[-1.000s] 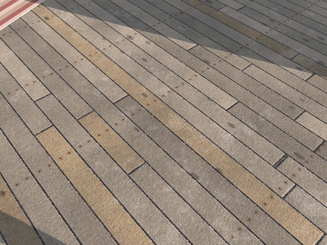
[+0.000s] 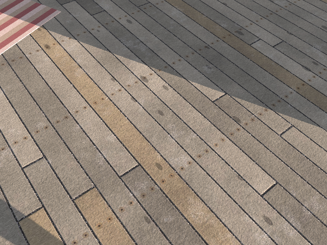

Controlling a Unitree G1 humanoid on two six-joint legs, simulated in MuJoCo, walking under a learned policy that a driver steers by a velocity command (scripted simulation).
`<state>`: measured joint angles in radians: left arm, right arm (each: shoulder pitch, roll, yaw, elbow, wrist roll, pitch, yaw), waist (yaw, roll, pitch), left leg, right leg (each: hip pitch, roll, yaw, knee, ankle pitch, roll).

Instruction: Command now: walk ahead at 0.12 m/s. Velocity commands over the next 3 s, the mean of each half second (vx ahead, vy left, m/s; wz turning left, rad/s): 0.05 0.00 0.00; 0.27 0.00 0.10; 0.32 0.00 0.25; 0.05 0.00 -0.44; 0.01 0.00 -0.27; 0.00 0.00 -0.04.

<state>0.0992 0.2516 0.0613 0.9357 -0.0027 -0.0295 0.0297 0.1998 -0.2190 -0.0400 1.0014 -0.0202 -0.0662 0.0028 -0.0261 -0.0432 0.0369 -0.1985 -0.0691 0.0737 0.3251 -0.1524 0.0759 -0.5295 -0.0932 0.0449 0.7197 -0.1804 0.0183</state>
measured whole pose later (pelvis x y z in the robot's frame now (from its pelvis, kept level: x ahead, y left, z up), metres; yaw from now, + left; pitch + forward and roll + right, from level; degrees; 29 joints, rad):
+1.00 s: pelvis +0.17 -0.08 +0.00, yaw +4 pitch -1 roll +0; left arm 0.34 0.20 0.05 1.11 0.01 -0.10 -0.01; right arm 0.21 -0.26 -0.08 1.02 0.05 -0.06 0.00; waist 0.03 0.03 0.01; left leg -0.55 0.06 -0.07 1.11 -0.24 0.07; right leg -0.06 0.02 -0.14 0.35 -0.29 -0.05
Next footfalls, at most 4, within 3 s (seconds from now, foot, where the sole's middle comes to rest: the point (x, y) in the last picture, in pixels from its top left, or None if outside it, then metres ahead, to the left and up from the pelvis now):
0.10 right None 0.14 -0.15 -0.78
1.30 left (138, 243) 0.48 0.10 -0.78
1.88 right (198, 239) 0.49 -0.14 -0.78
2.32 left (140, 224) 0.55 0.09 -0.78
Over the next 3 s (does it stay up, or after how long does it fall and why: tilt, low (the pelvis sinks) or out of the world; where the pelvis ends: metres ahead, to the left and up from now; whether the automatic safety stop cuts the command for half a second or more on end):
stays up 0.49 -0.02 -0.01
